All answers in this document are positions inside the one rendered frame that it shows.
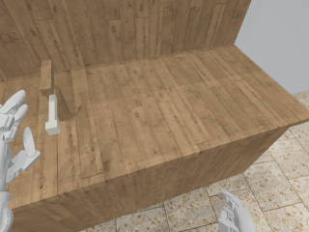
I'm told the robot left forearm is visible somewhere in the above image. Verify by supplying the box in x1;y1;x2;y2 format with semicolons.
0;191;14;232

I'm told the robot left hand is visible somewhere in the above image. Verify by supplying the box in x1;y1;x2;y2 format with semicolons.
0;90;41;192

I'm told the tap lever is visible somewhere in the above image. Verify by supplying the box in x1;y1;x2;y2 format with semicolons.
45;90;61;135

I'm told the counter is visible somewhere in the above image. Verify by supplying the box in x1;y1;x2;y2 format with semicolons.
0;0;309;232

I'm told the robot right hand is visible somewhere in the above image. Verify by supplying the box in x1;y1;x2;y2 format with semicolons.
218;189;256;232

